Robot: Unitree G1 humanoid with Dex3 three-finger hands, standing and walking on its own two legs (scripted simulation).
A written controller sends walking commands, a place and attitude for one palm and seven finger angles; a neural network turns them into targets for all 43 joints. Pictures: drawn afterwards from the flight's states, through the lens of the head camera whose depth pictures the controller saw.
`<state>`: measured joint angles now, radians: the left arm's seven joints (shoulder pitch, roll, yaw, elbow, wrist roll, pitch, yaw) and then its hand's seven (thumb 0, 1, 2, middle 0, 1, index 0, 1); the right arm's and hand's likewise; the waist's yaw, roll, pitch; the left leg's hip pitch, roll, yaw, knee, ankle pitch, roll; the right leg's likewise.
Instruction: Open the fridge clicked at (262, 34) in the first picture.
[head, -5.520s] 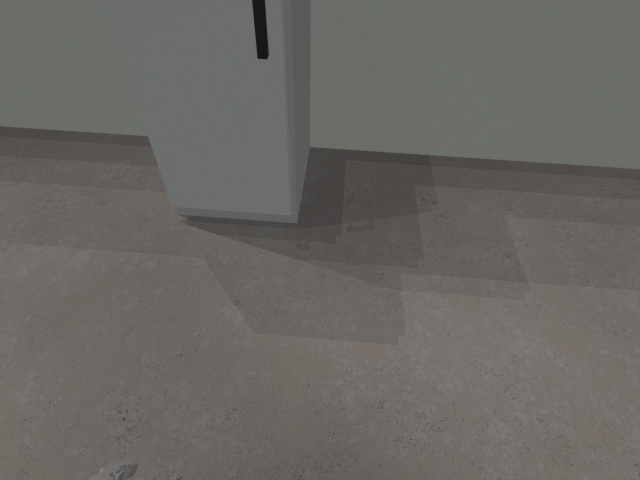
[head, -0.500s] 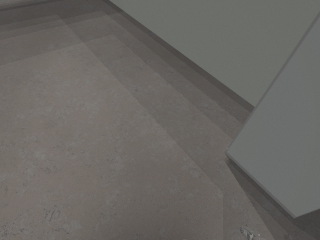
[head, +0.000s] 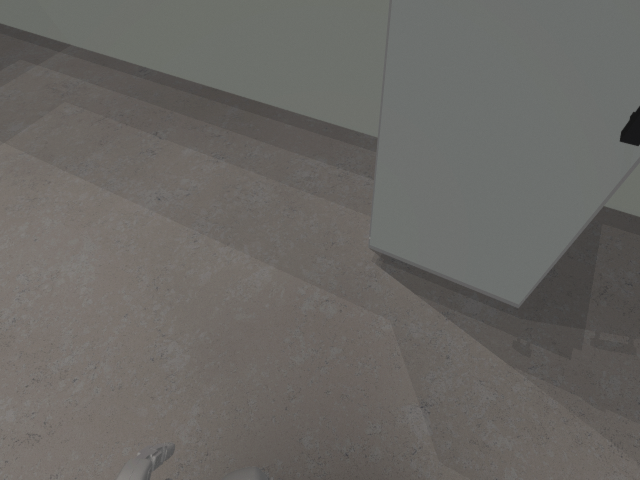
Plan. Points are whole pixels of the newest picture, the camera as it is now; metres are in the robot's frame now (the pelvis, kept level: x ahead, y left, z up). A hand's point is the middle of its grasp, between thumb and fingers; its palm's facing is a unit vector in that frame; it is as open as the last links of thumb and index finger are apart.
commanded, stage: turn to face it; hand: right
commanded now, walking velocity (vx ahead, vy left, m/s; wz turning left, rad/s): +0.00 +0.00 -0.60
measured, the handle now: out of the picture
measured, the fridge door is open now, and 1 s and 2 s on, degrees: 0 0 0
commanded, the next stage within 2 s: take the last steps up to it in 0.66 s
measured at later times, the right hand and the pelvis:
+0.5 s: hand out of the picture +0.10 -0.19 -0.13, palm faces +0.24 +0.92 -0.30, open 7.4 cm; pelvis +0.01 +0.04 +0.00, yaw -15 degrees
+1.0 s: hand out of the picture -0.14 -0.16 -0.18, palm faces +0.51 +0.83 -0.21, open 7.4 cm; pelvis -0.01 +0.00 +0.00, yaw -26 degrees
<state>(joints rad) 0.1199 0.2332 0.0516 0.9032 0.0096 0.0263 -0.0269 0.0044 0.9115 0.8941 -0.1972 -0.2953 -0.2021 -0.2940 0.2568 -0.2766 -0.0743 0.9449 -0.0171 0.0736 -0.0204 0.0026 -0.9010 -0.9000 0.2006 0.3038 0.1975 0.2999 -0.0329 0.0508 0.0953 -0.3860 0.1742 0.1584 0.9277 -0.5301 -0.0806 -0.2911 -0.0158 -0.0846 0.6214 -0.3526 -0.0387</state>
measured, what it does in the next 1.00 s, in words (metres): steps on the spot, turning right: left foot, then right foot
